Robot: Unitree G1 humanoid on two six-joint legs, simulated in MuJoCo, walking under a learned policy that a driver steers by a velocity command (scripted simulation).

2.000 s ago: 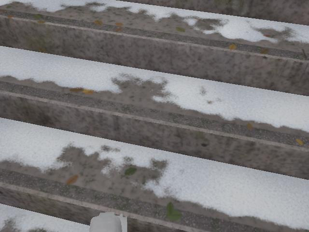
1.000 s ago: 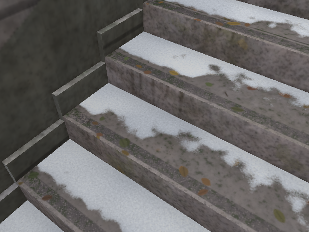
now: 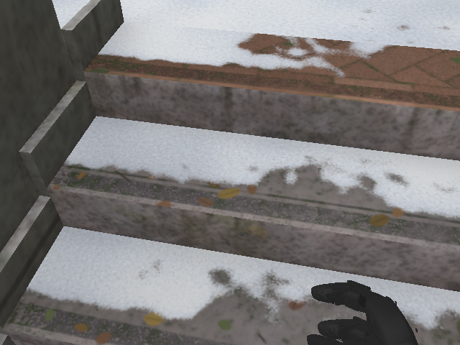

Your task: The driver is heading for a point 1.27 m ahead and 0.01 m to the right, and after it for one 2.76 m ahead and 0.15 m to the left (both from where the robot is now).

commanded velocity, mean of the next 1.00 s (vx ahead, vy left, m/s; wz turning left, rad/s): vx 0.45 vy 0.00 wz -0.15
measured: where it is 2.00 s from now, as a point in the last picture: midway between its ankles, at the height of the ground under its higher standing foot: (292, 204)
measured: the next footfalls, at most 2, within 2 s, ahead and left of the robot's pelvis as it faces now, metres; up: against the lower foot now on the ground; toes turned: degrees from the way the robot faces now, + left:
left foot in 0.02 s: +0.19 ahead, +0.13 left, +0.15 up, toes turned +3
right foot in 0.62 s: +0.47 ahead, -0.13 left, +0.31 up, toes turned -18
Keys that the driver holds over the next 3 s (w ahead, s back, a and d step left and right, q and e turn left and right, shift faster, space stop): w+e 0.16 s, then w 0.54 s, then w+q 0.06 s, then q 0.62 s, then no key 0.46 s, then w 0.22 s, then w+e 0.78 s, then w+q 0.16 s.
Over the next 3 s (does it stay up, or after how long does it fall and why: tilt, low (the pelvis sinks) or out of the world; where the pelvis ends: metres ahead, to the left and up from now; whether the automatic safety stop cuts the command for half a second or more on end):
stays up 1.25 0.09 0.58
